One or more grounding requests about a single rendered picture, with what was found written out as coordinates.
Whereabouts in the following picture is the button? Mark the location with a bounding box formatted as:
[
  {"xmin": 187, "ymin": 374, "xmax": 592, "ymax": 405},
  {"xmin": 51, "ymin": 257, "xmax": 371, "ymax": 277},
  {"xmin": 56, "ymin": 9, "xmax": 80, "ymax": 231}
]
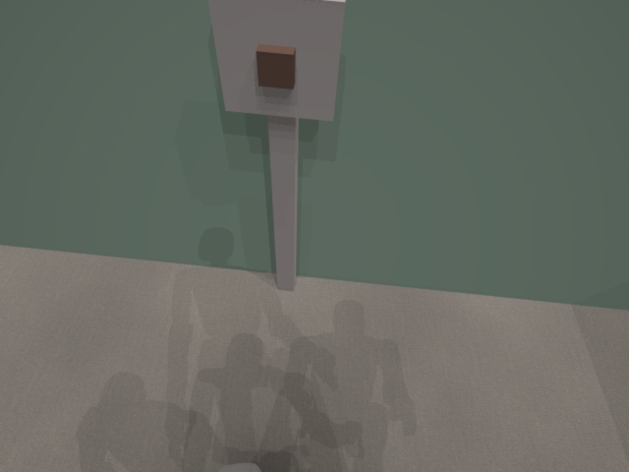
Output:
[{"xmin": 257, "ymin": 44, "xmax": 296, "ymax": 89}]

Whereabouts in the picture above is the panel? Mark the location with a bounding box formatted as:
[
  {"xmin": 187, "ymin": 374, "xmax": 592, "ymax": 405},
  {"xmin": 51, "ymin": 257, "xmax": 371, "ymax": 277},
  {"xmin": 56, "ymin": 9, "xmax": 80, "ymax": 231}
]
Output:
[{"xmin": 208, "ymin": 0, "xmax": 346, "ymax": 291}]

